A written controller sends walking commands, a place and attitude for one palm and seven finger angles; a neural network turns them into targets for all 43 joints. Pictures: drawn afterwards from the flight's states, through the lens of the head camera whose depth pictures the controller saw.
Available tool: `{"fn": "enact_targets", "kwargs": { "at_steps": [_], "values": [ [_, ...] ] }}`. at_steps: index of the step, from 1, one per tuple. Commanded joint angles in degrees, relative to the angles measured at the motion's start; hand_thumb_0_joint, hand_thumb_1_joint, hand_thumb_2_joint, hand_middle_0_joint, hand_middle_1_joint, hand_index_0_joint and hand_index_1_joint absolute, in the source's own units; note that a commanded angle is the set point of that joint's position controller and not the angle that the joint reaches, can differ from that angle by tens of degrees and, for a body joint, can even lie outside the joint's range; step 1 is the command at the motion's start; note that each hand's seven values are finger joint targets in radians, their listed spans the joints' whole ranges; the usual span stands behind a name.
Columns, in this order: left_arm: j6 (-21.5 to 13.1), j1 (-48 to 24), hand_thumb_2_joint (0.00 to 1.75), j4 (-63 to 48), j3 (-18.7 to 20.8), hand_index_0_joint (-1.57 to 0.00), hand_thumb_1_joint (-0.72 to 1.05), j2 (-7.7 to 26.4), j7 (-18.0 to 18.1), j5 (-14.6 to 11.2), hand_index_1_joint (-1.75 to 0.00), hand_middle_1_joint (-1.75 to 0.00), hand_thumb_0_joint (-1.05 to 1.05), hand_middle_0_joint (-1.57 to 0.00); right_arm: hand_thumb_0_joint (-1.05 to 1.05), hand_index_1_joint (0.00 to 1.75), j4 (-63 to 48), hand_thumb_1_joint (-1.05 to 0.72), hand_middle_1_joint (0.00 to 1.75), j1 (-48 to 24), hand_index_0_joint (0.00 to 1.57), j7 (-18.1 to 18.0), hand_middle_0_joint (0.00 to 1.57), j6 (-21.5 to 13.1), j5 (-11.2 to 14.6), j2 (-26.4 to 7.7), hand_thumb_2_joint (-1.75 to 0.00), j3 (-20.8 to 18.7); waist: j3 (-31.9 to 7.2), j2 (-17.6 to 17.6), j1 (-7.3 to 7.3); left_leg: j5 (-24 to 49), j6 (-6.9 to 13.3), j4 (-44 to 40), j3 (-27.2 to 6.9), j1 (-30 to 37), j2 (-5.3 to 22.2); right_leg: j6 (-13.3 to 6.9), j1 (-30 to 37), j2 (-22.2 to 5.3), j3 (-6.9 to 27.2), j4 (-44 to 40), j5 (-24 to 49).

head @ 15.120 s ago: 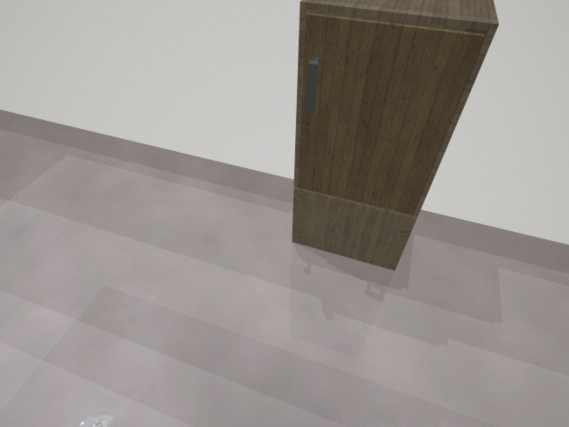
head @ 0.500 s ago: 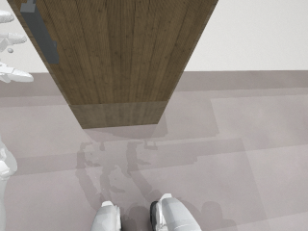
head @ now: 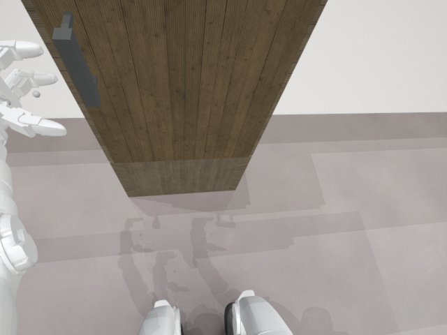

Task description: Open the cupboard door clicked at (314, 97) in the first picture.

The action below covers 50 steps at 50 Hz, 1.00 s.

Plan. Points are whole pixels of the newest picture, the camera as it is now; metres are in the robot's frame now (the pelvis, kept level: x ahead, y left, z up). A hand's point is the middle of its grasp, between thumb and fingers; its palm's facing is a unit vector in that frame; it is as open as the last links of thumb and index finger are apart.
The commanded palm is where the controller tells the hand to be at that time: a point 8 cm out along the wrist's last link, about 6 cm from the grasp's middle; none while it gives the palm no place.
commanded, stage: slide the fingers in behind the handle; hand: left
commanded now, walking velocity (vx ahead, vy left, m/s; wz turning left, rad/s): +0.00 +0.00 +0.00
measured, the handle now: (81, 63) +0.56 +0.20 +0.08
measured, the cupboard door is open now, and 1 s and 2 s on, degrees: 0 0 0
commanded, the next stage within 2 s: close the thumb around the handle in 1.52 s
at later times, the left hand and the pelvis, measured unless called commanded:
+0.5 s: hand (57, 93) +0.49 +0.23 +0.08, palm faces +0.01 -1.00 +0.00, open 14.0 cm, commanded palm +0.48 +0.27 +0.08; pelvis -0.01 -0.01 +0.00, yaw +0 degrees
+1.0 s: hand (80, 90) +0.50 +0.20 +0.08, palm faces +0.01 -1.00 +0.01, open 14.0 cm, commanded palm +0.48 +0.24 +0.08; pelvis +0.00 -0.01 +0.00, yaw +0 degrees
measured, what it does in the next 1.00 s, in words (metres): stands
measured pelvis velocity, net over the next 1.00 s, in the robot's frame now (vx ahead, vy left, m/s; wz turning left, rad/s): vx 0.00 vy -0.01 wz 0.00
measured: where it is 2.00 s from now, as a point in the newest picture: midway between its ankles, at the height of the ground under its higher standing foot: outside the picture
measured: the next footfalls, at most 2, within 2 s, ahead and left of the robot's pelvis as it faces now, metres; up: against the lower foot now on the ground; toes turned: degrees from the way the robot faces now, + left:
none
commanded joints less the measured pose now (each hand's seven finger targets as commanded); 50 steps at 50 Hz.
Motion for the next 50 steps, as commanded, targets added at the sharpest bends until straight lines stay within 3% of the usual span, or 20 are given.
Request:
{"fn": "enact_targets", "kwargs": {
  "at_steps": [1, 3, 6, 13, 15, 18, 21, 22, 23, 24, 25, 30, 32, 35, 41, 43, 44, 45, 48, 50],
  "values": [
    [-6.37, -25.37, 0.30, -15.19, 1.60, -0.30, -0.50, 15.18, 0.65, -1.85, -1.20, -1.20, 0.00, -0.30, 0.00, 0.30, -1.63, -0.90, 0.30, 10.43, 0.20, -0.72, 0.20, -1.05, -0.34, -11.68, -0.90, -4.57, -29.01, 12.99, -0.03, 34.10, -2.46, -5.55, -5.38, 26.42, 0.07, -1.99, 6.46, 2.75, 0.44, -2.55, 16.75],
    [-6.45, -25.29, 0.30, -14.30, 1.92, -0.30, -0.50, 15.37, 0.74, -2.11, -1.20, -1.20, 0.00, -0.30, 0.00, 0.30, -1.29, -0.90, 0.30, 10.15, 0.20, -0.80, 0.20, -1.28, -0.28, -11.78, -0.90, -4.48, -28.67, 11.37, -0.10, 32.07, -2.16, -5.59, -5.16, 24.63, -0.09, -1.93, 7.69, 2.69, 0.55, -2.54, 16.82],
    [-5.71, -24.78, 0.30, -14.41, 0.07, -0.30, -0.50, 13.39, 0.80, -1.63, -1.20, -1.20, 0.00, -0.30, 0.00, 0.30, -1.16, -0.90, 0.30, 9.96, 0.20, -0.71, 0.20, -1.19, -0.15, -11.55, -0.90, -4.46, -28.56, 14.71, 0.38, 34.26, -2.65, -5.93, -5.50, 26.56, -0.01, -2.09, 6.35, 2.57, 0.16, -2.48, 16.44],
    [-4.14, -23.70, 0.30, -14.28, 0.39, -0.30, -0.50, 13.06, 2.48, -1.90, -1.20, -1.20, 0.00, -0.30, 0.00, 0.30, -2.05, -0.90, 0.30, 9.53, 0.20, -0.61, 0.20, -1.19, -0.02, -11.42, -0.90, -4.39, -26.33, 9.02, 0.35, 28.44, -1.44, -6.69, -4.23, 20.82, -0.60, -1.76, 10.77, 2.45, 0.74, -3.26, 17.50],
    [-4.84, -23.33, 0.30, -14.31, 1.16, -0.30, -0.50, 13.27, 2.99, -2.02, -1.20, -1.20, 0.00, -0.30, 0.00, 0.30, -2.15, -0.90, 0.30, 9.59, 0.20, -0.59, 0.20, -1.36, -0.09, -11.36, -0.90, -4.44, -27.18, 8.68, 0.64, 28.51, -1.41, -6.57, -4.06, 20.77, -0.68, -1.81, 11.37, 2.51, 0.90, -3.02, 18.06],
    [-5.29, -24.22, 0.30, -13.33, 0.03, -0.30, -0.50, 12.38, 3.59, -1.44, -1.20, -1.20, 0.00, -0.30, 0.00, 0.30, -1.96, -0.90, 0.30, 9.35, 0.20, -0.60, 0.20, -1.68, -0.02, -11.13, -0.90, -4.34, -24.88, 7.79, -0.08, 24.95, -1.06, -6.75, -3.62, 18.31, -0.87, -1.68, 11.46, 2.37, 1.35, -3.25, 16.70],
    [-5.83, -23.26, 0.30, -13.04, -0.07, -0.30, -0.50, 12.13, 3.63, -1.14, -1.20, -1.20, 0.00, -0.30, 0.00, 0.30, -1.94, -0.90, 0.30, 9.26, 0.20, -0.54, 0.20, -1.87, -0.05, -11.08, -0.90, -4.32, -26.31, 9.47, 0.43, 25.76, -1.21, -6.42, -3.47, 19.26, -0.94, -1.85, 11.33, 2.28, 1.58, -3.04, 17.11],
    [-5.82, -24.63, 0.30, -13.07, -1.06, -0.30, -0.50, 11.04, 3.50, -1.37, -1.20, -1.20, 0.00, -0.30, 0.00, 0.30, -1.70, -0.90, 0.30, 9.20, 0.20, -0.53, 0.20, -1.97, -0.07, -10.99, -0.90, -4.28, -25.74, 8.80, -0.34, 24.44, -1.08, -6.43, -3.40, 18.55, -0.96, -1.68, 11.21, 2.22, 1.66, -3.25, 16.51],
    [-5.72, -24.01, 0.30, -12.31, -0.09, -0.30, -0.50, 12.24, 3.58, -1.12, -1.20, -1.20, 0.00, -0.30, 0.00, 0.30, -1.69, -0.90, 0.30, 9.30, 0.20, -0.61, 0.20, -2.00, -0.04, -11.14, -0.90, -4.28, -25.12, 8.49, 0.34, 24.10, -1.20, -6.71, -3.70, 18.10, -0.96, -1.88, 11.29, 2.19, 1.47, -3.09, 15.96],
    [-5.88, -25.02, 0.30, -12.90, -1.15, -0.30, -0.50, 10.49, 3.57, -1.56, -1.20, -1.20, 0.00, -0.30, 0.00, 0.30, -1.67, -0.90, 0.30, 9.41, 0.20, -0.64, 0.20, -2.13, -0.11, -10.96, -0.90, -4.31, -25.49, 8.89, -0.43, 24.57, -0.99, -6.50, -3.52, 18.82, -1.00, -1.85, 11.01, 2.27, 1.57, -3.09, 16.43],
    [-5.68, -24.26, 0.30, -12.01, -0.10, -0.30, -0.50, 11.73, 3.66, -1.55, -1.20, -1.20, 0.00, -0.30, 0.00, 0.30, -1.69, -0.90, 0.30, 9.35, 0.20, -0.65, 0.20, -2.21, 0.01, -11.14, -0.90, -4.31, -25.86, 8.32, 0.19, 23.57, -1.04, -6.53, -3.49, 17.99, -1.03, -1.75, 11.48, 2.26, 1.67, -3.13, 15.96],
    [-6.06, -26.41, 0.30, -12.91, -0.96, -0.30, -0.50, 10.35, 4.59, -1.40, -1.20, -1.20, 0.00, -0.30, 0.00, 0.30, -1.19, -0.90, 0.30, 9.44, 0.20, -0.58, 0.20, -2.74, -0.11, -10.90, -0.90, -4.37, -26.94, 9.78, -0.20, 23.92, -1.21, -6.31, -3.77, 19.35, -0.96, -1.75, 10.12, 2.19, 1.60, -2.91, 15.54],
    [-6.01, -27.32, 0.30, -12.63, -1.95, -0.30, -0.50, 9.06, 5.05, -1.26, -1.20, -1.20, 0.00, -0.30, 0.00, 0.30, -0.98, -0.90, 0.30, 9.43, 0.20, -0.52, 0.20, -2.88, -0.12, -10.84, -0.90, -4.42, -26.41, 8.19, -0.82, 22.62, -1.05, -6.23, -3.79, 18.23, -1.04, -1.60, 10.21, 2.17, 1.64, -3.05, 14.89],
    [-6.21, -26.49, 0.30, -13.13, 0.16, -0.30, -0.50, 11.59, 5.92, -0.84, -1.20, -1.20, 0.00, -0.30, 0.00, 0.30, -1.20, -0.90, 0.30, 9.76, 0.20, -0.52, 0.20, -2.92, -0.18, -10.91, -0.90, -4.41, -28.68, 8.70, 0.25, 24.27, -0.99, -6.01, -3.48, 17.97, -1.22, -1.67, 12.39, 2.07, 2.03, -2.51, 16.97],
    [-6.14, -25.54, 0.30, -14.41, -1.02, -0.30, -0.50, 9.66, 6.73, -0.38, -1.20, -1.20, 0.00, -0.30, 0.00, 0.30, -1.45, -0.90, 0.30, 9.84, 0.20, -0.18, 0.20, -2.74, -0.21, -10.61, -0.90, -4.66, -28.79, 8.68, 0.22, 26.12, -1.08, -6.08, -3.26, 18.71, -1.14, -1.63, 12.97, 2.13, 1.85, -2.44, 18.90],
    [-6.21, -24.16, 0.30, -15.09, -1.99, -0.30, -0.50, 7.59, 6.89, -0.53, -1.20, -1.20, 0.00, -0.30, 0.00, 0.30, -1.59, -0.90, 0.30, 9.67, 0.20, 0.10, 0.20, -2.80, -0.20, -10.38, -0.90, -4.80, -28.97, 9.96, 0.71, 27.66, -1.35, -6.15, -3.31, 20.57, -1.11, -1.82, 12.09, 2.26, 1.60, -2.60, 19.05],
    [-6.21, -24.56, 0.30, -14.51, -3.08, -0.30, -0.50, 5.50, 6.97, -1.07, -1.20, -1.20, 0.00, -0.30, 0.00, 0.30, -1.41, -0.90, 0.30, 9.95, 0.20, 0.17, 0.20, -2.79, -0.32, -10.23, -0.90, -4.76, -27.99, 9.49, -0.11, 28.42, -1.26, -6.01, -3.40, 21.09, -0.99, -1.88, 11.00, 2.37, 1.33, -2.56, 19.16],
    [-6.28, -24.85, 0.30, -14.89, -1.27, -0.30, -0.50, 7.81, 7.30, -0.97, -1.20, -1.20, 0.00, -0.30, 0.00, 0.30, -1.11, -0.90, 0.30, 10.13, 0.20, 0.14, 0.20, -2.68, -0.37, -10.58, -0.90, -4.90, -28.40, 8.59, 0.38, 28.57, -1.35, -5.99, -3.61, 20.61, -0.83, -1.72, 11.62, 2.32, 1.39, -2.41, 19.45],
    [-5.94, -24.49, 0.30, -14.69, -3.40, -0.30, -0.50, 4.43, 7.80, -1.22, -1.20, -1.20, 0.00, -0.30, 0.00, 0.30, -1.28, -0.90, 0.30, 9.62, 0.20, 0.38, 0.20, -2.75, -0.27, -10.16, -0.90, -4.98, -27.25, 8.75, 0.00, 26.92, -1.28, -6.22, -3.10, 20.09, -1.09, -1.65, 11.50, 2.32, 1.50, -2.92, 18.81],
    [-6.51, -24.76, 0.30, -16.17, -2.79, -0.30, -0.50, 4.91, 8.44, -0.94, -1.20, -1.20, 0.00, -0.30, 0.00, 0.30, -1.16, -0.90, 0.30, 9.95, 0.20, 0.46, 0.20, -2.81, -0.43, -10.05, -0.90, -5.12, -29.04, 9.72, 0.47, 29.32, -1.46, -6.17, -3.36, 21.77, -1.02, -1.74, 11.88, 2.33, 1.41, -2.45, 20.18]
  ]
}}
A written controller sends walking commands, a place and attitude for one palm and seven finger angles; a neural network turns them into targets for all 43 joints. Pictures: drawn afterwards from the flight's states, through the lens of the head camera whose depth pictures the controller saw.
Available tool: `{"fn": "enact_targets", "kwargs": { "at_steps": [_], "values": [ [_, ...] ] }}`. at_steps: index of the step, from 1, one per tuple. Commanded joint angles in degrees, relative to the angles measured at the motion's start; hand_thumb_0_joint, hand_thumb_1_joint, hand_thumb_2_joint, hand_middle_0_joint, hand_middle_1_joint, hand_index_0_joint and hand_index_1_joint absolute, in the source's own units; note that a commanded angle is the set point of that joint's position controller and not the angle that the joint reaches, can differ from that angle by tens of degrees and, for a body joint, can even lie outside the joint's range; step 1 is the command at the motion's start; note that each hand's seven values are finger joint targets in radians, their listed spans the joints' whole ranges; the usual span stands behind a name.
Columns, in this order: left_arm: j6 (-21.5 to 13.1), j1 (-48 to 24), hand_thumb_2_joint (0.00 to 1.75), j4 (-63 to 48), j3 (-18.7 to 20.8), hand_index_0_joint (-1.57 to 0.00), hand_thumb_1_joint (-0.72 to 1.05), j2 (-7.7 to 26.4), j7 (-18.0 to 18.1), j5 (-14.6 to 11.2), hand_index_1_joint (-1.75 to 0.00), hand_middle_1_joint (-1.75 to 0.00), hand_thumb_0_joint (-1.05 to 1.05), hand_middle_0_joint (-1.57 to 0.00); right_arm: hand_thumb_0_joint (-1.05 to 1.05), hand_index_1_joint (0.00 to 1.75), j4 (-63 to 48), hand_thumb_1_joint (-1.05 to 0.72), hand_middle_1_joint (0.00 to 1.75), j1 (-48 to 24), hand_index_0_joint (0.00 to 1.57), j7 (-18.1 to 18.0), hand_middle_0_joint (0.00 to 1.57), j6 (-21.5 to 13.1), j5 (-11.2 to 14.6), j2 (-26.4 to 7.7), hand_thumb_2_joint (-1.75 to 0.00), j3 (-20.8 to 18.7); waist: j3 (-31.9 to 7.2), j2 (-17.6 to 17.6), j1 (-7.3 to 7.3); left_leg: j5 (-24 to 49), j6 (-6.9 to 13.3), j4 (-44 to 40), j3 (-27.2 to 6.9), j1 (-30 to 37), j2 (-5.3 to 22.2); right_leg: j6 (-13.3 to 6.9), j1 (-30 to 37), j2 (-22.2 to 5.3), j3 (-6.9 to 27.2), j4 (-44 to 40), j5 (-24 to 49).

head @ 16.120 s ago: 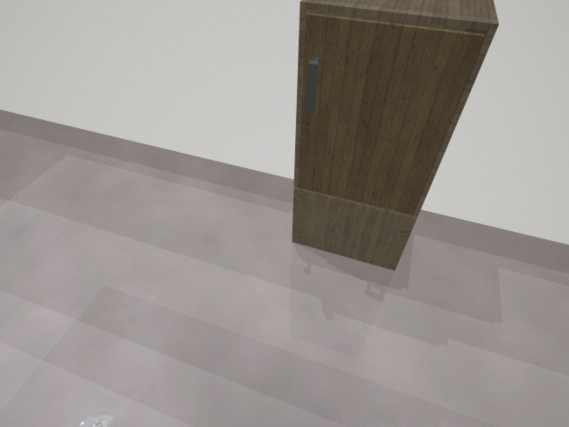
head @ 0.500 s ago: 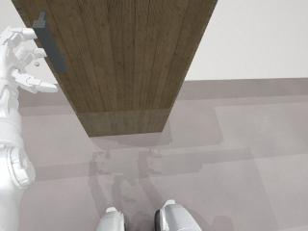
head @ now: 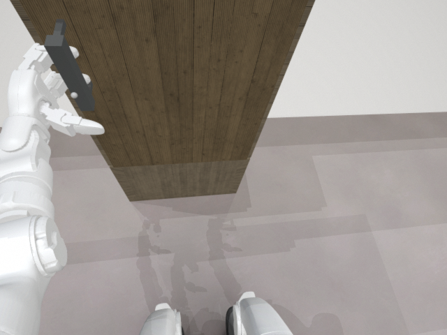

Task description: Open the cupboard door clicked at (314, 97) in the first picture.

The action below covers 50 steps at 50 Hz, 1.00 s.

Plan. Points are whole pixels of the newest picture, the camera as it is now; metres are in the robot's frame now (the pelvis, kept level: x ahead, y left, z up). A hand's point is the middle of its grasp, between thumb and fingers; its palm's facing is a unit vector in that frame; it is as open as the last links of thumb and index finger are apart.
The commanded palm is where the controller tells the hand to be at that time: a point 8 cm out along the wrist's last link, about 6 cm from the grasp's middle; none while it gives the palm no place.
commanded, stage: slide the fingers in behind the handle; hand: left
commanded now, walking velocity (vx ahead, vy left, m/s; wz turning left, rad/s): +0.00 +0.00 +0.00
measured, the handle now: (75, 68) +0.56 +0.22 +0.08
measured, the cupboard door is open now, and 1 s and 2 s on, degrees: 0 0 19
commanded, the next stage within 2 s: close the thumb around the handle in 0.52 s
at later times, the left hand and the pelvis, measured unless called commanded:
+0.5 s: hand (82, 97) +0.50 +0.20 +0.08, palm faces +0.03 -1.00 -0.01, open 14.0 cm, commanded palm +0.48 +0.24 +0.08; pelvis +0.00 +0.00 +0.00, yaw +1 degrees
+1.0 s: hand (86, 93) +0.51 +0.19 +0.08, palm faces +0.03 -1.00 +0.00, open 9.9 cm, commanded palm +0.48 +0.24 +0.08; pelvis +0.00 -0.01 +0.00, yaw +0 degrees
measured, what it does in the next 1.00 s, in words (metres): stands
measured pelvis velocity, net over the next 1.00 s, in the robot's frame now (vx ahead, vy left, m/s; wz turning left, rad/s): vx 0.00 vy -0.01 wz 0.00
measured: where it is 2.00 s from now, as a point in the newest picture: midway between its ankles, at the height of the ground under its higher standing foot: outside the picture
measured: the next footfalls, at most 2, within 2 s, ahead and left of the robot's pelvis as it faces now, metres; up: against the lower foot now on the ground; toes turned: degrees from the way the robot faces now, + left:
none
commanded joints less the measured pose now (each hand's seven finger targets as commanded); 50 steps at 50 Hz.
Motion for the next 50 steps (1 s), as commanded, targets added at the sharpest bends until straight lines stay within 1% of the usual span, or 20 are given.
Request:
{"fn": "enact_targets", "kwargs": {
  "at_steps": [1, 4, 5, 7, 10, 13, 15, 19, 23, 25, 27, 29, 30, 31, 35, 39, 43, 45, 48, 50],
  "values": [
    [-4.39, -23.80, 0.30, -13.28, -0.20, -0.30, -0.50, 11.47, 1.24, -0.83, -1.20, -1.20, 0.00, -0.30, 0.00, 0.30, -2.61, -0.90, 0.30, 9.81, 0.20, -0.27, 0.20, -1.08, -0.11, -10.30, -0.90, -4.08, -27.59, 8.08, 0.08, 29.69, -0.67, -5.96, -3.84, 21.33, -1.04, -0.88, 11.36, 2.17, 0.83, -3.69, 20.37],
    [-4.73, -25.06, 0.30, -13.68, -1.46, -0.30, -0.50, 9.40, 2.28, -0.64, -1.20, -1.20, 0.00, -0.30, 0.00, 0.30, -2.40, -0.90, 0.30, 9.89, 0.20, -0.05, 0.20, -1.22, -0.33, -10.06, -0.90, -4.14, -26.36, 8.56, -0.22, 30.14, -0.72, -5.80, -4.05, 21.71, -1.02, -1.00, 10.03, 2.18, 0.64, -3.51, 19.88],
    [-4.92, -25.66, 0.30, -14.16, -0.53, -0.30, -0.50, 10.83, 2.69, -0.23, -1.20, -1.20, 0.00, -0.30, 0.00, 0.30, -2.15, -0.90, 0.30, 9.90, 0.20, -0.04, 0.20, -1.12, -0.38, -10.28, -0.90, -4.28, -27.40, 8.96, -0.04, 30.92, -1.03, -5.91, -4.36, 22.69, -0.74, -0.90, 9.72, 2.08, 0.54, -3.29, 19.78],
    [-4.73, -25.20, 0.30, -13.21, -1.50, -0.30, -0.50, 8.73, 3.34, -0.35, -1.20, -1.20, 0.00, -0.30, 0.00, 0.30, -2.14, -0.90, 0.30, 9.71, 0.20, 0.16, 0.20, -1.17, -0.43, -10.02, -0.90, -4.34, -27.07, 7.80, -0.28, 30.01, -0.87, -5.74, -3.96, 21.93, -0.97, -0.78, 10.23, 2.08, 0.71, -3.60, 19.94],
    [-5.26, -23.06, 0.30, -13.75, 2.56, -0.30, -0.50, 13.68, 4.33, 0.20, -1.20, -1.20, 0.00, -0.30, 0.00, 0.30, -2.68, -0.90, 0.30, 9.77, 0.20, 0.12, 0.20, -1.07, -0.42, -10.30, -0.90, -4.27, -29.46, 7.79, 1.41, 31.87, -0.88, -5.86, -3.71, 21.65, -1.14, -0.89, 13.09, 1.97, 1.14, -3.02, 22.13],
    [-5.72, -23.02, 0.30, -14.57, 0.15, -0.30, -0.50, 10.56, 4.69, 0.73, -1.20, -1.20, 0.00, -0.30, 0.00, 0.30, -3.03, -0.90, 0.30, 9.04, 0.20, 0.44, 0.20, -1.12, -0.45, -9.60, -0.90, -4.17, -28.16, 8.12, 1.26, 30.97, -0.85, -5.98, -3.24, 21.02, -1.32, -0.79, 13.41, 1.97, 1.13, -3.20, 22.16],
    [-6.14, -22.05, 0.30, -14.33, 1.25, -0.30, -0.50, 12.02, 4.68, 0.82, -1.20, -1.20, 0.00, -0.30, 0.00, 0.30, -3.16, -0.90, 0.30, 9.10, 0.20, 0.39, 0.20, -0.97, -0.36, -9.86, -0.90, -4.25, -28.38, 6.42, 1.45, 30.83, -0.71, -6.00, -3.31, 20.41, -1.29, -0.83, 14.34, 2.00, 1.24, -3.06, 22.63],
    [-5.55, -22.03, 0.30, -11.96, -0.08, -0.30, -0.50, 9.99, 3.72, -0.07, -1.20, -1.20, 0.00, -0.30, 0.00, 0.30, -3.29, -0.90, 0.30, 8.69, 0.20, 0.00, 0.20, -0.99, -0.04, -9.82, -0.90, -4.13, -24.86, 3.66, 0.34, 26.08, -0.13, -6.49, -2.56, 16.89, -1.69, -0.74, 15.44, 1.90, 1.67, -4.00, 21.74],
    [-5.37, -25.86, 0.30, -10.66, -2.72, -0.30, -0.50, 7.93, 3.23, 0.13, -1.20, -1.20, 0.00, -0.30, 0.00, 0.30, -2.47, -0.90, 0.30, 8.29, 0.20, -0.34, 0.20, -1.47, 0.02, -9.94, -0.90, -4.05, -22.58, 5.42, -0.78, 21.22, -0.37, -7.03, -3.25, 17.20, -1.65, -0.77, 11.22, 1.71, 1.50, -4.62, 16.19],
    [-6.00, -26.36, 0.30, -11.28, -1.47, -0.30, -0.50, 9.64, 3.44, 0.16, -1.20, -1.20, 0.00, -0.30, 0.00, 0.30, -2.19, -0.90, 0.30, 8.46, 0.20, -0.51, 0.20, -1.68, -0.09, -10.17, -0.90, -4.14, -25.15, 6.82, -0.34, 22.16, -0.43, -6.60, -3.42, 18.68, -1.70, -0.86, 11.17, 1.64, 1.69, -4.25, 16.36],
    [-5.82, -27.64, 0.30, -10.12, -3.43, -0.30, -0.50, 7.62, 3.38, 0.31, -1.20, -1.20, 0.00, -0.30, 0.00, 0.30, -1.73, -0.90, 0.30, 8.38, 0.20, -0.51, 0.20, -1.96, -0.19, -10.06, -0.90, -3.94, -24.35, 6.66, -1.11, 21.17, -0.47, -6.40, -3.77, 18.28, -1.61, -0.87, 9.57, 1.54, 1.48, -4.18, 15.12],
    [-5.59, -28.53, 0.30, -9.07, -2.22, -0.30, -0.50, 9.04, 3.75, 0.36, -1.20, -1.20, 0.00, -0.30, 0.00, 0.30, -1.46, -0.90, 0.30, 8.89, 0.20, -0.64, 0.20, -2.17, -0.36, -10.34, -0.90, -3.86, -23.85, 6.42, -1.33, 20.99, -0.26, -6.22, -3.94, 17.71, -1.69, -0.94, 9.18, 1.55, 1.40, -4.01, 14.75],
    [-5.54, -29.51, 0.30, -9.83, -1.47, -0.30, -0.50, 10.40, 3.81, 0.45, -1.20, -1.20, 0.00, -0.30, 0.00, 0.30, -1.47, -0.90, 0.30, 8.90, 0.20, -0.67, 0.20, -2.18, -0.37, -10.53, -0.90, -3.95, -25.77, 6.30, -1.31, 21.11, -0.23, -5.94, -3.81, 17.57, -1.73, -0.70, 10.15, 1.42, 1.76, -3.88, 15.37],
    [-5.72, -29.30, 0.30, -10.46, 0.06, -0.30, -0.50, 12.57, 4.01, 0.73, -1.20, -1.20, 0.00, -0.30, 0.00, 0.30, -1.60, -0.90, 0.30, 9.01, 0.20, -0.70, 0.20, -2.19, -0.38, -10.63, -0.90, -3.97, -27.25, 6.90, -0.37, 21.80, -0.32, -5.88, -3.80, 17.62, -1.82, -0.84, 11.37, 1.37, 1.86, -3.60, 16.06],
    [-5.97, -28.63, 0.40, -11.10, -1.64, -0.32, -0.28, 10.50, 3.95, 1.02, -1.22, -1.22, 0.00, -0.32, 0.00, 0.30, -1.89, -0.90, 0.30, 8.85, 0.20, -0.49, 0.20, -2.28, -0.44, -10.27, -0.90, -3.85, -28.26, 7.90, -0.57, 22.81, -0.31, -5.61, -3.63, 18.54, -1.82, -0.75, 11.14, 1.50, 1.75, -3.54, 16.81],
    [-5.52, -29.16, 0.49, -10.75, -1.11, -0.33, -0.05, 11.30, 3.92, 0.62, -1.25, -1.25, 0.00, -0.33, 0.00, 0.30, -1.95, -0.90, 0.30, 9.16, 0.20, -0.69, 0.20, -2.19, -0.45, -10.53, -0.90, -3.77, -27.19, 7.00, -1.05, 22.30, -0.04, -5.71, -3.44, 17.25, -1.89, -0.77, 11.97, 1.60, 1.89, -3.80, 17.15],
    [-5.23, -28.11, 0.59, -10.95, -0.08, -0.35, 0.17, 12.66, 3.69, 0.57, -1.27, -1.27, 0.00, -0.35, 0.00, 0.30, -2.01, -0.90, 0.30, 9.24, 0.20, -0.70, 0.20, -2.18, -0.35, -10.50, -0.90, -3.80, -27.79, 6.98, -0.41, 22.23, 0.01, -5.86, -2.98, 16.58, -1.97, -0.63, 13.75, 1.60, 2.23, -4.12, 18.17],
    [-5.63, -26.29, 0.64, -11.61, 0.93, -0.36, 0.28, 13.30, 3.51, 0.47, -1.28, -1.28, 0.00, -0.36, 0.00, 0.30, -2.19, -0.90, 0.30, 9.51, 0.20, -0.64, 0.20, -2.18, -0.41, -10.48, -0.90, -3.87, -30.31, 7.34, 0.34, 24.97, -0.09, -5.60, -2.93, 17.89, -1.95, -0.72, 14.64, 1.68, 2.19, -3.67, 20.28],
    [-5.11, -24.85, 0.71, -11.01, 1.63, -0.37, 0.45, 14.21, 3.02, 0.32, -1.30, -1.30, 0.00, -0.37, 0.00, 0.30, -2.43, -0.90, 0.30, 9.54, 0.20, -0.67, 0.20, -1.84, -0.25, -10.41, -0.90, -3.80, -27.76, 5.12, 0.42, 24.02, 0.10, -5.94, -2.43, 15.05, -1.98, -0.55, 16.46, 1.68, 2.33, -3.90, 21.14],
    [-5.04, -23.19, 0.76, -10.32, 1.60, -0.38, 0.56, 14.03, 2.78, 0.44, -1.31, -1.31, 0.00, -0.38, 0.00, 0.30, -2.69, -0.90, 0.30, 9.44, 0.20, -0.59, 0.20, -1.66, -0.17, -10.30, -0.90, -3.78, -27.02, 6.29, 0.81, 24.82, 0.00, -6.02, -2.26, 15.53, -1.98, -0.74, 15.95, 1.77, 2.25, -3.89, 21.64]
  ]
}}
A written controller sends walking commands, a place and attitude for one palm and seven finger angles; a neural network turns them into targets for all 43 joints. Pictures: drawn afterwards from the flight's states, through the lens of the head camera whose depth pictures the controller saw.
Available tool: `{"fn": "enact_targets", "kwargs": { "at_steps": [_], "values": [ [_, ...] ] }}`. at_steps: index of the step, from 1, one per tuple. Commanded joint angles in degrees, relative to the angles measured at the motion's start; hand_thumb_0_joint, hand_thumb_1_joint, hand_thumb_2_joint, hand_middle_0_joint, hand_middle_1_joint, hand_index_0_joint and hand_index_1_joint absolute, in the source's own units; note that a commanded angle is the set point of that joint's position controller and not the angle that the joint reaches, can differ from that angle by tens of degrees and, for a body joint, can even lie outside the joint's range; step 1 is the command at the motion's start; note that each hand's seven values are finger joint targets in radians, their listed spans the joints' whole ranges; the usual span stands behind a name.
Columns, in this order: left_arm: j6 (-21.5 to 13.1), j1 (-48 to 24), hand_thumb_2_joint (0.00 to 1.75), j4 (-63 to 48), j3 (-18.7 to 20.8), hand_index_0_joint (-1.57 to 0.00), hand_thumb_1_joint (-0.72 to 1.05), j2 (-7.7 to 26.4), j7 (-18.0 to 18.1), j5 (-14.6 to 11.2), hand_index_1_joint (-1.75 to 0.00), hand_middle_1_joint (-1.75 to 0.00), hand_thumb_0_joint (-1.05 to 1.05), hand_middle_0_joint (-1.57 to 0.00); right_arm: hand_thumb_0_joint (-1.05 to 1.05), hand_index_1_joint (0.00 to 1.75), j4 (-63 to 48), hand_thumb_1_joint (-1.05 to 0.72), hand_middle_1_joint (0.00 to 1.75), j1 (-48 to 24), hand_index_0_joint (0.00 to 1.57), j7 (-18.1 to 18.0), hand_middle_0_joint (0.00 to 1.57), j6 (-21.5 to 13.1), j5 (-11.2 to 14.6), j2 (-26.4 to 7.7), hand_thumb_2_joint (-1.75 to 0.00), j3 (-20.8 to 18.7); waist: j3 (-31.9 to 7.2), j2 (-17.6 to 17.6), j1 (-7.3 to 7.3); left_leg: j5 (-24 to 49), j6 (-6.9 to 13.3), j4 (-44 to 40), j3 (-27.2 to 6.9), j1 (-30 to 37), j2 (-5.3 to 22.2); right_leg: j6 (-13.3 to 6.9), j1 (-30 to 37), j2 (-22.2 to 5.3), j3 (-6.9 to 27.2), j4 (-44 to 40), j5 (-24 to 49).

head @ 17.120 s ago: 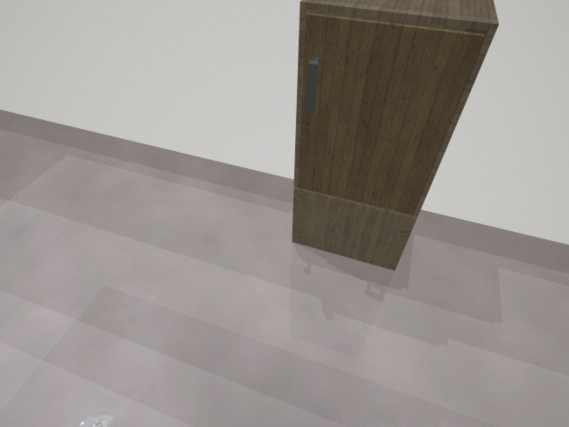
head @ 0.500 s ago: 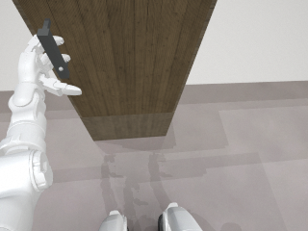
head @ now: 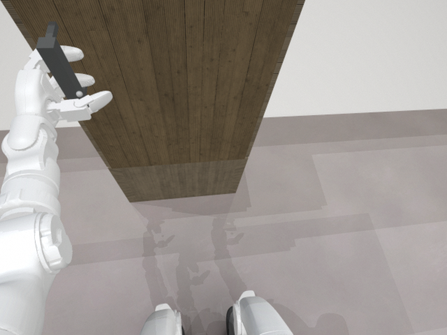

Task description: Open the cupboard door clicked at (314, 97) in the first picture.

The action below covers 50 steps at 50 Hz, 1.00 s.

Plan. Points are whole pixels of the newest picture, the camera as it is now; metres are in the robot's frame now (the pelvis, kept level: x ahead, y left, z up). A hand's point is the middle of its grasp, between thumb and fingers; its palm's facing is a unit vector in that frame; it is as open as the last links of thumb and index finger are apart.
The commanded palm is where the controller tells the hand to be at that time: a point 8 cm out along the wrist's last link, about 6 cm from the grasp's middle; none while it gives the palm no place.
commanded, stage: close the thumb around the handle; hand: left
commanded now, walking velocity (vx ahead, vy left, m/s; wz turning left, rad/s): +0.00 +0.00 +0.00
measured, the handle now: (68, 70) +0.56 +0.22 +0.08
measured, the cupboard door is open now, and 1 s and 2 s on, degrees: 0 19 42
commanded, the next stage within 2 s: pull the door open along its arc in 0.32 s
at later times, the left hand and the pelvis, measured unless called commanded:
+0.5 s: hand (79, 97) +0.51 +0.20 +0.08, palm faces +0.02 -1.00 +0.00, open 5.9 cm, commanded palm +0.47 +0.24 +0.08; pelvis +0.00 +0.01 +0.00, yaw +0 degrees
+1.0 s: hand (99, 160) +0.39 +0.16 +0.08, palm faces +0.14 -0.99 +0.07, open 6.3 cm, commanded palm +0.34 +0.21 +0.08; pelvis +0.02 +0.00 +0.02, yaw +0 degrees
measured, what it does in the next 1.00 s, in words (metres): stands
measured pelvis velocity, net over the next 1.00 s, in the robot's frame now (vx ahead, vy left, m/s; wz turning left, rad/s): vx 0.02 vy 0.00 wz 0.00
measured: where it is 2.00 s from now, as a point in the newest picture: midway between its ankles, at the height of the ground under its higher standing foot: outside the picture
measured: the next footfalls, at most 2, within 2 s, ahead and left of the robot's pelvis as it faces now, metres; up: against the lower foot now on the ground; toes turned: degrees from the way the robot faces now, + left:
none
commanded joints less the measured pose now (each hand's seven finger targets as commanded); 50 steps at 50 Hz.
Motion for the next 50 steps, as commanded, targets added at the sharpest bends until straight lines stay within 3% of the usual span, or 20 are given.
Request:
{"fn": "enact_targets", "kwargs": {
  "at_steps": [1, 2, 3, 6, 10, 11, 13, 19, 21, 22, 25, 29, 34, 37, 42, 43, 45, 48, 49, 50],
  "values": [
    [-3.65, -22.79, 0.78, -11.91, 0.74, -0.38, 0.62, 14.15, -0.34, -0.87, -1.32, -1.32, 0.00, -0.38, 0.00, 0.30, -3.30, -0.90, 0.30, 9.36, 0.20, -0.49, 0.20, -0.78, 0.10, -10.24, -0.90, -3.69, -25.88, 5.84, 0.42, 23.51, 0.55, -5.83, -2.31, 15.06, -1.89, -0.04, 15.74, 1.67, 2.01, -4.81, 20.91],
    [-3.68, -22.63, 0.80, -12.45, 1.03, -0.38, 0.68, 14.49, -0.34, -0.89, -1.33, -1.33, 0.00, -0.38, 0.00, 0.30, -3.38, -0.90, 0.30, 9.35, 0.20, -0.51, 0.20, -0.70, 0.13, -10.33, -0.90, -3.77, -25.93, 5.74, 0.72, 23.06, 0.53, -5.90, -2.43, 15.22, -1.84, -0.12, 15.40, 1.72, 1.97, -4.84, 20.21],
    [-3.47, -23.12, 0.83, -11.78, -0.46, -0.39, 0.73, 12.81, -0.48, -0.96, -1.33, -1.33, 0.00, -0.39, 0.00, 0.30, -3.45, -0.90, 0.30, 9.12, 0.20, -0.50, 0.20, -0.77, 0.24, -10.16, -0.90, -3.72, -24.58, 5.05, -0.12, 21.87, 0.65, -5.95, -2.24, 14.61, -1.87, 0.02, 14.92, 1.74, 2.03, -5.21, 19.47],
    [-4.38, -25.03, 0.90, -13.52, 1.16, -0.40, 0.90, 14.57, -0.41, -1.29, -1.35, -1.35, 0.00, -0.40, 0.00, 0.30, -3.07, -0.90, 0.30, 9.48, 0.20, -0.70, 0.20, -0.91, 0.10, -10.37, -0.90, -3.97, -27.30, 6.21, 0.14, 23.61, 0.45, -5.67, -2.80, 16.54, -1.77, -0.08, 15.03, 1.70, 2.07, -4.70, 20.23],
    [-5.42, -25.47, 0.90, -15.23, 0.17, -0.40, 0.90, 13.30, -0.49, -1.33, -1.35, -1.35, 0.00, -0.40, 0.00, 0.30, -2.61, -0.90, 0.30, 9.47, 0.20, -0.46, 0.20, -1.05, -0.06, -10.21, -0.90, -4.00, -29.04, 8.72, 0.28, 27.20, -0.07, -5.28, -3.63, 20.25, -1.40, -0.28, 12.74, 1.77, 1.39, -3.93, 20.59],
    [-5.48, -25.35, 0.90, -15.52, -1.24, -0.40, 0.90, 11.25, -0.54, -1.45, -1.35, -1.35, 0.00, -0.40, 0.00, 0.30, -2.50, -0.90, 0.30, 9.22, 0.20, -0.36, 0.20, -1.09, -0.08, -10.07, -0.90, -4.12, -29.03, 9.40, -0.04, 28.16, -0.20, -5.13, -3.74, 21.63, -1.32, -0.27, 11.53, 1.80, 1.21, -4.02, 20.46],
    [-4.98, -24.68, 0.90, -14.94, -0.45, -0.40, 0.90, 11.72, -0.08, -1.53, -1.35, -1.35, 0.00, -0.40, 0.00, 0.30, -2.37, -0.90, 0.30, 9.17, 0.20, -0.26, 0.20, -0.86, -0.14, -10.33, -0.90, -4.18, -28.25, 9.55, 0.30, 28.36, -0.51, -5.41, -4.12, 22.18, -1.09, -0.39, 10.42, 1.87, 0.77, -4.00, 19.36],
    [-4.63, -25.49, 0.90, -13.97, -0.42, -0.40, 0.90, 11.68, 1.82, -0.63, -1.35, -1.35, 0.00, -0.40, 0.00, 0.30, -2.76, -0.90, 0.30, 9.18, 0.20, -0.14, 0.20, -0.72, -0.31, -10.29, -0.90, -4.01, -26.60, 6.96, 0.09, 26.97, -0.17, -5.76, -4.22, 20.01, -1.40, -0.40, 11.42, 1.80, 0.71, -4.03, 18.92],
    [-4.52, -26.67, 0.90, -13.05, -2.52, -0.40, 0.90, 9.86, 1.88, -0.02, -1.35, -1.35, 0.00, -0.40, 0.00, 0.30, -2.37, -0.90, 0.30, 8.83, 0.20, -0.22, 0.20, -0.71, -0.17, -10.12, -0.90, -4.04, -25.83, 6.98, -0.89, 25.58, -0.21, -5.48, -4.22, 19.85, -1.34, -0.21, 9.66, 1.66, 0.81, -4.09, 17.92],
    [-4.25, -22.01, 0.90, -11.69, -0.50, -0.40, 0.90, 11.14, 1.86, 0.02, -1.35, -1.35, 0.00, -0.40, 0.00, 0.30, -2.80, -0.90, 0.30, 9.20, 0.20, -0.15, 0.20, -0.60, -0.22, -10.27, -0.90, -4.13, -25.69, 6.20, 0.91, 25.68, -0.32, -5.97, -4.11, 19.42, -1.43, -0.45, 10.84, 1.75, 0.60, -4.11, 17.74],
    [-5.07, -19.46, 0.90, -15.97, -0.23, -0.40, 0.90, 10.92, 1.27, -0.75, -1.35, -1.35, 0.00, -0.40, 0.00, 0.30, -3.90, -0.90, 0.30, 8.51, 0.20, 0.12, 0.20, -0.48, -0.19, -10.09, -0.90, -4.24, -30.36, 7.43, 2.24, 29.88, -0.47, -5.84, -3.73, 22.12, -1.44, -0.46, 13.36, 1.77, 0.73, -3.65, 20.79],
    [-4.28, -11.30, 0.90, -17.17, -0.83, -0.40, 0.90, 8.62, 0.45, -2.29, -1.35, -1.35, 0.00, -0.40, 0.00, 0.30, -5.53, -0.90, 0.30, 7.52, 0.20, 0.31, 0.20, -0.21, 0.34, -9.83, -0.90, -4.32, -27.85, 4.19, 3.45, 28.33, -0.11, -7.02, -2.77, 19.66, -1.65, -0.55, 16.70, 1.98, 0.62, -4.40, 21.77],
    [-3.68, -0.19, 0.90, -26.72, -1.18, -0.40, 0.90, 6.57, 0.35, -4.13, -1.35, -1.35, 0.00, -0.40, 0.00, 0.30, -8.09, -0.90, 0.30, 5.54, 0.20, 0.66, 0.20, -0.04, 1.11, -9.23, -0.90, -4.80, -29.36, 4.92, 6.38, 32.38, -0.12, -8.54, -1.70, 21.26, -1.66, -0.64, 21.16, 1.83, 0.79, -4.95, 25.25],
    [-2.76, 8.47, 0.90, -32.05, -2.95, -0.40, 0.90, 2.95, 0.63, -5.57, -1.35, -1.35, 0.00, -0.40, 0.00, 0.30, -9.25, -0.90, 0.30, 3.77, 0.20, 1.06, 0.20, -0.19, 1.71, -8.50, -0.90, -4.96, -26.22, 2.12, 7.30, 32.04, 0.00, -9.98, -0.79, 19.93, -1.55, -0.38, 23.67, 1.66, 0.73, -6.02, 26.78],
    [-2.07, 22.35, 0.90, -43.10, -4.81, -0.40, 0.90, -1.34, 1.82, -7.24, -1.35, -1.35, 0.00, -0.40, 0.00, 0.30, -11.32, -0.90, 0.30, 0.58, 0.20, 1.35, 0.20, -1.18, 2.40, -7.63, -0.90, -5.12, -22.92, 1.71, 8.80, 32.66, -0.04, -11.77, -0.01, 20.19, -1.58, -0.39, 26.23, 1.33, 0.69, -6.74, 28.26],
    [-1.54, 23.33, 0.90, -45.82, -1.29, -0.40, 0.90, -3.39, 6.37, -9.57, -1.35, -1.35, 0.00, -0.40, 0.00, 0.30, -11.49, -0.90, 0.30, -0.84, 0.20, 1.39, 0.20, -1.74, 2.21, -6.34, -0.90, -5.14, -21.74, 1.02, 11.38, 31.43, -0.53, -12.53, 0.37, 18.91, -1.85, -0.23, 26.83, 1.37, 0.14, -7.33, 27.47],
    [-1.03, 28.05, 0.90, -51.21, -2.58, -0.40, 0.90, -8.76, 13.45, -9.67, -1.35, -1.35, 0.00, -0.40, 0.00, 0.30, -11.81, -0.90, 0.30, -2.62, 0.20, 1.78, 0.20, -3.21, 1.97, -5.37, -0.90, -5.02, -20.81, 1.70, 11.98, 31.21, -1.36, -13.23, 0.17, 19.70, -1.92, -0.29, 26.53, 1.32, -0.53, -7.29, 25.93],
    [-0.29, 32.10, 0.90, -54.63, -6.26, -0.40, 0.90, -14.34, 21.41, -6.61, -1.35, -1.35, 0.00, -0.40, 0.00, 0.30, -11.33, -0.90, 0.30, -4.31, 0.20, 2.40, 0.20, -4.09, 1.07, -5.03, -0.90, -5.04, -18.08, -0.35, 10.97, 27.07, -1.57, -13.34, 0.35, 19.19, -2.21, -0.27, 25.50, 0.88, -0.82, -7.48, 23.70],
    [-0.62, 31.69, 0.90, -56.21, -7.47, -0.40, 0.90, -15.42, 24.01, -5.44, -1.35, -1.35, 0.00, -0.40, 0.00, 0.30, -11.29, -0.90, 0.30, -4.47, 0.20, 2.41, 0.20, -4.43, 0.60, -4.90, -0.90, -5.03, -17.64, -3.50, 10.61, 26.18, -1.42, -13.24, -0.08, 18.78, -2.21, -0.32, 26.24, 0.75, -0.84, -7.54, 23.46],
    [-0.72, 32.64, 0.90, -57.76, -8.64, -0.40, 0.90, -16.91, 26.52, -3.83, -1.35, -1.35, 0.00, -0.40, 0.00, 0.30, -11.38, -0.90, 0.30, -5.53, 0.20, 2.53, 0.20, -4.62, 0.23, -4.52, -0.90, -5.12, -18.50, -2.13, 10.89, 25.48, -1.45, -13.08, 0.16, 19.04, -2.30, -0.30, 26.13, 0.46, -0.43, -7.13, 23.04]
  ]
}}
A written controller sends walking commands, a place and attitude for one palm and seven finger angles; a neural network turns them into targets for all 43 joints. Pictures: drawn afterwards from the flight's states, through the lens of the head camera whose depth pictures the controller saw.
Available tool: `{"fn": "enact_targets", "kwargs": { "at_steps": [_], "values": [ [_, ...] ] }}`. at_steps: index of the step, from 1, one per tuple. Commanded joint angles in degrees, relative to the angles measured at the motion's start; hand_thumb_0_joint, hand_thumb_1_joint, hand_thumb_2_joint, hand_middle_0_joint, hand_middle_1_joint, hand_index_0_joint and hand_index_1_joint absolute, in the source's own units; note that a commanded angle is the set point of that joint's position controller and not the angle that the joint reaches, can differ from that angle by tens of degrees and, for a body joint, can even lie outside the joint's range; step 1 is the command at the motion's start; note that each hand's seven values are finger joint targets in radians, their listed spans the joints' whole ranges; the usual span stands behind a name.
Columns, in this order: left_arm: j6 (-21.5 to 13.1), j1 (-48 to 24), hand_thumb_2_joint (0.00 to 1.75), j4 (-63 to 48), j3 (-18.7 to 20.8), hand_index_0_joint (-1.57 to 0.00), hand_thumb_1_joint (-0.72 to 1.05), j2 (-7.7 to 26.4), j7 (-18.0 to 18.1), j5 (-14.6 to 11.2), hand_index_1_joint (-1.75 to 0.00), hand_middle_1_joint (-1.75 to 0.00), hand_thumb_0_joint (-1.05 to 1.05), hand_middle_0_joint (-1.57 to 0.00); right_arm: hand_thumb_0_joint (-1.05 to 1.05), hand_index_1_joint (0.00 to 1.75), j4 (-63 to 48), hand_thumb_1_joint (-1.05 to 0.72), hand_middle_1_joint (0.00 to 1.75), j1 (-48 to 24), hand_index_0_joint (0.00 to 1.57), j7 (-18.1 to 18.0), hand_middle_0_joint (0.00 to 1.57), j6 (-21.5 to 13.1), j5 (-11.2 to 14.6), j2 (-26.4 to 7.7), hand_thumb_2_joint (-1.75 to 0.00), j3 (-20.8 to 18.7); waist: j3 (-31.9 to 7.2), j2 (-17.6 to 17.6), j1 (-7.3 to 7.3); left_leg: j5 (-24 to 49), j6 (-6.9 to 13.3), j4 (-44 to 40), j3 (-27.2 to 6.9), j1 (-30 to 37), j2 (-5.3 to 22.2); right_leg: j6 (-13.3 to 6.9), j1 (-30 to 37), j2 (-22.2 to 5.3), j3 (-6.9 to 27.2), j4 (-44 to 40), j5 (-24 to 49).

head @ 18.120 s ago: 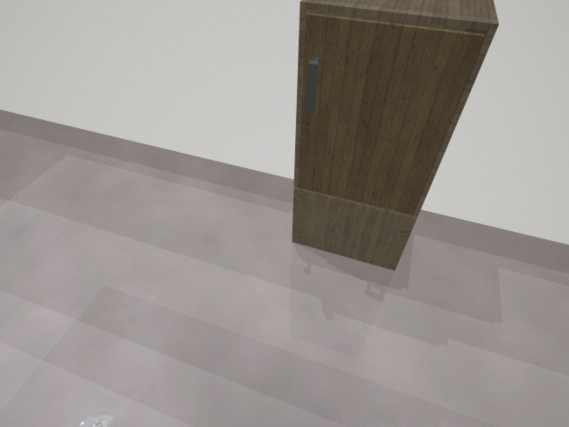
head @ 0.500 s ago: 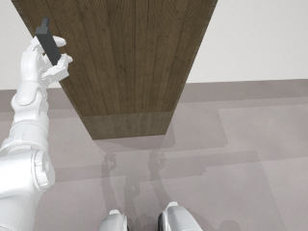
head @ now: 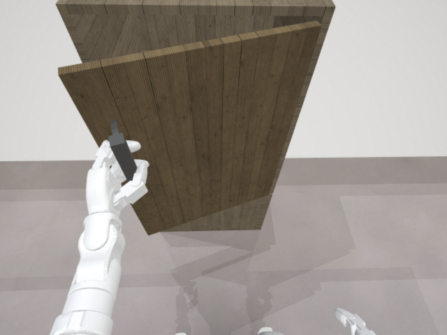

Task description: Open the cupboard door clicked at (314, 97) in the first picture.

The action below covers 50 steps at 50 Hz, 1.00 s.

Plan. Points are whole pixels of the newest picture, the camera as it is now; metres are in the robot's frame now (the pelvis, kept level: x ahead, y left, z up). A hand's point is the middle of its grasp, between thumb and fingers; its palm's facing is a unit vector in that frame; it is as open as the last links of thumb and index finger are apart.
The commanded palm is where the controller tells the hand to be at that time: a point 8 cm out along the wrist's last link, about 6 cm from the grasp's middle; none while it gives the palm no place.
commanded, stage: pull the door open along its arc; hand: left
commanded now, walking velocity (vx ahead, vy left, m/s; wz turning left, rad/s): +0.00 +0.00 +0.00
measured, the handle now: (126, 157) +0.42 +0.19 +0.06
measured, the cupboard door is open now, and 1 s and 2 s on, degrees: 19 42 41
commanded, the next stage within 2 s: open thumb and fingers to let go in 0.46 s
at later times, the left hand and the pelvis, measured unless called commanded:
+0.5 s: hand (189, 235) +0.27 +0.06 +0.06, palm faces +0.44 -0.90 +0.00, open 6.2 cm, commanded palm +0.21 +0.10 +0.06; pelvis +0.00 -0.04 +0.00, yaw +4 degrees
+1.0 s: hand (190, 243) +0.26 +0.06 +0.06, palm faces +0.41 -0.91 +0.00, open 10.8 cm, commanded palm +0.21 +0.10 +0.06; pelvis -0.01 -0.04 +0.00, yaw +4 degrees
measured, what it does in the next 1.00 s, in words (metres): stands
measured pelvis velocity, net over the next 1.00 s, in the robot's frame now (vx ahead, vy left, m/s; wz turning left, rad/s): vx -0.01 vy -0.04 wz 0.08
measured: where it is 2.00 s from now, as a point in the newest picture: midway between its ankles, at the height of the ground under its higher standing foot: outside the picture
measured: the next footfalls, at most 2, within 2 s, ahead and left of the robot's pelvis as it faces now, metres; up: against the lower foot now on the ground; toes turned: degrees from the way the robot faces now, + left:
none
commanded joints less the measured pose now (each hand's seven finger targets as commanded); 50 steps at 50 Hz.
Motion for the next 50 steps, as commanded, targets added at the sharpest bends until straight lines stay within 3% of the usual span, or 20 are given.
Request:
{"fn": "enact_targets", "kwargs": {
  "at_steps": [1, 3, 4, 8, 9, 11, 14, 17, 19, 24, 27, 28, 29, 31, 35, 40, 43, 47, 48, 50],
  "values": [
    [-3.61, -6.43, 0.90, -17.00, 2.30, -0.40, 0.90, 3.72, 13.84, 3.12, -1.35, -1.35, 0.00, -0.40, 0.00, 0.30, -6.43, -0.90, 0.30, -0.74, 0.20, 0.49, 0.20, -3.41, -1.62, -5.78, -0.90, -2.46, -16.09, -1.10, 3.49, 24.03, -1.32, -5.42, -1.60, 6.14, -1.50, -0.68, 14.19, 0.64, -2.30, -1.87, 22.63],
    [-3.17, -5.68, 0.90, -18.15, -1.63, -0.40, 0.90, 0.36, 18.37, 6.97, -1.35, -1.35, 0.00, -0.40, 0.00, 0.30, -6.14, -0.90, 0.30, -1.87, 0.20, 0.79, 0.20, -3.41, -2.30, -5.33, -0.90, -2.35, -14.64, -1.08, 3.25, 22.27, -1.42, -5.34, -1.87, 6.08, -1.44, -0.85, 13.04, 0.20, -2.33, -1.74, 20.60],
    [-2.82, -4.98, 0.90, -17.99, -3.19, -0.40, 0.90, -0.52, 20.24, 8.79, -1.35, -1.35, 0.00, -0.40, 0.00, 0.30, -6.14, -0.90, 0.30, -2.04, 0.20, 0.71, 0.20, -3.32, -2.78, -5.34, -0.90, -2.40, -13.73, -3.13, 2.66, 20.83, -1.07, -5.23, -2.22, 5.70, -1.42, -0.76, 12.71, 0.15, -2.39, -2.21, 19.43],
    [-1.50, -4.70, 0.90, -22.16, -9.92, -0.40, 0.90, -6.30, 25.67, 12.89, -1.35, -1.35, 0.00, -0.40, 0.00, 0.30, -6.34, -0.90, 0.30, -4.44, 0.20, 0.53, 0.20, -2.99, -3.50, -4.44, -0.90, -2.38, -15.42, -1.47, 2.37, 18.30, -0.96, -5.02, -2.14, 7.01, -1.81, -1.09, 13.37, -0.39, -1.78, -2.75, 17.76],
    [-0.99, -3.26, 0.90, -22.71, -11.18, -0.40, 0.90, -7.20, 26.58, 13.71, -1.35, -1.35, 0.00, -0.40, 0.00, 0.30, -6.53, -0.90, 0.30, -4.39, 0.20, 0.36, 0.20, -2.92, -3.70, -4.36, -0.90, -2.43, -15.51, -3.52, 2.15, 17.95, -0.73, -4.98, -2.36, 7.11, -1.82, -1.06, 13.97, -0.31, -1.76, -3.20, 17.60],
    [0.03, -1.18, 0.90, -25.17, -14.44, -0.40, 0.90, -10.36, 27.98, 14.33, -1.35, -1.35, 0.00, -0.40, 0.00, 0.30, -6.94, -0.90, 0.30, -5.88, 0.20, 0.19, 0.20, -2.78, -3.73, -3.82, -0.90, -2.38, -15.47, -2.70, 2.37, 17.48, -0.77, -5.29, -2.18, 7.85, -1.93, -1.15, 14.81, -0.54, -1.60, -3.77, 17.57],
    [1.56, 2.17, 0.90, -26.39, -18.17, -0.40, 0.90, -12.84, 28.46, 14.82, -1.35, -1.35, 0.00, -0.40, 0.00, 0.30, -7.11, -0.90, 0.30, -6.81, 0.20, -0.34, 0.20, -2.62, -3.78, -3.63, -0.90, -2.17, -13.30, -5.90, 1.52, 16.06, -0.51, -5.41, -2.38, 7.78, -2.01, -1.01, 15.72, -0.73, -1.15, -5.45, 17.27],
    [2.17, 6.01, 0.90, -30.14, -21.14, -0.40, 0.90, -14.95, 28.66, 14.96, -1.35, -1.35, 0.00, -0.40, 0.00, 0.30, -7.90, -0.90, 0.30, -8.31, 0.20, -0.77, 0.20, -2.85, -3.84, -3.18, -0.90, -1.94, -11.90, -6.45, 1.88, 14.75, -0.38, -5.71, -2.35, 7.93, -2.22, -0.87, 16.54, -1.18, -0.57, -6.64, 16.33],
    [2.58, 10.21, 0.90, -31.34, -23.04, -0.40, 0.90, -15.69, 28.92, 15.73, -1.35, -1.35, 0.00, -0.40, 0.00, 0.30, -8.22, -0.90, 0.30, -8.85, 0.20, -0.90, 0.20, -3.10, -3.90, -2.86, -0.90, -1.73, -10.06, -6.56, 1.94, 14.07, -0.27, -5.72, -2.50, 7.91, -2.26, -0.82, 16.50, -1.43, -0.02, -7.56, 15.92],
    [2.92, 22.77, 0.90, -37.35, -25.20, -0.40, 0.90, -16.26, 29.22, 16.90, -1.35, -1.35, 0.00, -0.40, 0.00, 0.30, -9.37, -0.90, 0.30, -9.70, 0.20, -0.86, 0.20, -3.88, -3.99, -1.81, -0.90, -1.35, -10.59, -7.37, 3.12, 14.44, -0.44, -5.40, -2.61, 7.42, -2.81, -0.30, 19.88, -2.56, 1.76, -8.30, 19.68],
    [2.88, 18.47, 0.90, -38.39, -25.31, -0.40, 0.90, -15.61, 30.19, 18.00, -1.35, -1.35, 0.00, -0.40, 0.00, 0.30, -8.76, -0.90, 0.30, -10.48, 0.20, -1.33, 0.20, -4.45, -4.37, -1.49, -0.90, -1.03, -7.31, -6.01, 2.12, 12.24, -0.41, -4.25, -2.87, 6.52, -3.03, -0.13, 16.51, -3.07, 2.79, -8.95, 15.79],
    [2.58, 13.66, 0.90, -37.13, -24.04, -0.40, 0.90, -14.22, 30.85, 18.05, -1.35, -1.35, 0.00, -0.40, 0.00, 0.30, -7.85, -0.90, 0.30, -10.80, 0.20, -1.62, 0.20, -4.51, -4.49, -1.51, -0.90, -0.84, -5.53, -6.12, 1.22, 10.59, -0.44, -3.62, -3.17, 5.63, -3.11, -0.04, 14.42, -3.35, 3.51, -9.55, 12.40],
    [2.42, 13.25, 0.87, -36.33, -23.11, -0.40, 0.83, -13.82, 31.16, 17.70, -1.34, -1.34, 0.00, -0.40, 0.00, 0.30, -7.49, -0.90, 0.30, -11.38, 0.20, -1.94, 0.20, -4.68, -4.56, -1.33, -0.90, -0.83, -4.07, -6.92, 1.46, 9.30, -0.38, -3.19, -3.31, 5.34, -3.18, -0.07, 13.49, -3.38, 4.18, -10.90, 8.64],
    [1.73, 12.99, 0.81, -34.78, -20.93, -0.38, 0.69, -12.71, 31.53, 16.73, -1.33, -1.33, 0.00, -0.38, 0.00, 0.30, -7.01, -0.90, 0.30, -12.10, 0.20, -2.41, 0.20, -5.04, -4.74, -0.95, -0.90, -0.80, -5.73, -8.40, 2.09, 7.91, -0.60, -2.53, -3.39, 4.20, -3.53, 0.47, 14.49, -4.30, 6.20, -11.96, 6.09],
    [1.45, 14.23, 0.69, -33.72, -19.29, -0.36, 0.41, -12.03, 30.62, 15.37, -1.30, -1.30, 0.00, -0.36, 0.00, 0.30, -6.64, -0.90, 0.30, -12.13, 0.20, -2.76, 0.20, -4.80, -4.51, -0.75, -0.90, -0.97, -9.41, -8.07, 3.28, 9.44, -0.85, -2.95, -3.44, 3.78, -3.59, 0.74, 18.23, -4.95, 7.33, -11.13, 11.00],
    [1.57, 16.73, 0.54, -34.11, -20.07, -0.34, 0.06, -13.28, 29.23, 14.37, -1.26, -1.26, 0.00, -0.34, 0.00, 0.30, -6.97, -0.90, 0.30, -11.36, 0.20, -2.51, 0.20, -4.45, -4.27, -1.10, -0.90, -1.09, -10.08, -7.62, 3.02, 11.78, -0.84, -3.76, -3.32, 4.83, -3.21, 0.66, 19.00, -4.12, 4.71, -8.83, 17.65],
    [1.23, 14.81, 0.45, -34.90, -19.60, -0.32, -0.15, -12.63, 28.84, 14.16, -1.24, -1.24, 0.00, -0.32, 0.00, 0.30, -7.03, -0.90, 0.30, -11.55, 0.20, -2.69, 0.20, -4.45, -4.36, -1.24, -0.90, -1.16, -9.53, -9.30, 2.54, 10.95, -0.76, -3.42, -3.37, 4.44, -3.22, 1.09, 18.66, -4.39, 5.49, -9.58, 16.43],
    [0.80, 13.08, 0.33, -35.19, -21.33, -0.30, -0.43, -13.70, 29.18, 15.25, -1.21, -1.21, 0.00, -0.30, 0.00, 0.30, -7.23, -0.90, 0.30, -11.56, 0.20, -2.45, 0.20, -4.56, -4.41, -1.34, -0.90, -1.13, -8.65, -6.27, 2.34, 10.91, -0.60, -3.52, -3.26, 5.53, -3.04, 0.06, 15.55, -3.47, 3.42, -8.30, 12.47],
    [0.83, 14.55, 0.30, -34.87, -21.17, -0.30, -0.50, -13.86, 29.38, 15.32, -1.20, -1.20, 0.00, -0.30, 0.00, 0.30, -7.42, -0.90, 0.30, -11.40, 0.20, -2.34, 0.20, -4.63, -4.42, -1.31, -0.90, -1.18, -9.37, -5.83, 3.03, 11.25, -0.66, -3.70, -3.31, 5.53, -3.07, -0.24, 15.70, -3.17, 2.85, -7.64, 12.62],
    [1.06, 15.54, 0.30, -35.22, -21.25, -0.30, -0.50, -14.00, 29.71, 15.34, -1.20, -1.20, 0.00, -0.30, 0.00, 0.30, -7.82, -0.90, 0.30, -11.46, 0.20, -2.16, 0.20, -4.69, -4.37, -1.39, -0.90, -1.29, -10.11, -6.32, 3.25, 11.97, -0.60, -3.76, -3.20, 5.98, -3.00, -0.47, 15.69, -2.74, 1.90, -7.01, 13.17]
  ]
}}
